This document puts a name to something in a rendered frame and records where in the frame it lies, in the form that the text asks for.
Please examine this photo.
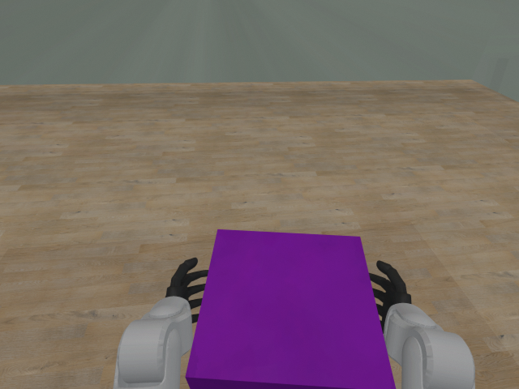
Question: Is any right robot hand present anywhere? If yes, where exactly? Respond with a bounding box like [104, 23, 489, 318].
[369, 261, 411, 334]

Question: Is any left robot hand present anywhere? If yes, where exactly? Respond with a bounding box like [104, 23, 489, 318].
[165, 258, 208, 323]

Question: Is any carton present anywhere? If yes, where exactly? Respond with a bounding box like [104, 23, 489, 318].
[185, 229, 396, 389]

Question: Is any right robot forearm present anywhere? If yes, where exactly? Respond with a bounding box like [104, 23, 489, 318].
[384, 303, 475, 389]

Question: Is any left robot forearm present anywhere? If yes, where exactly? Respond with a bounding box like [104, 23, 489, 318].
[113, 297, 193, 389]

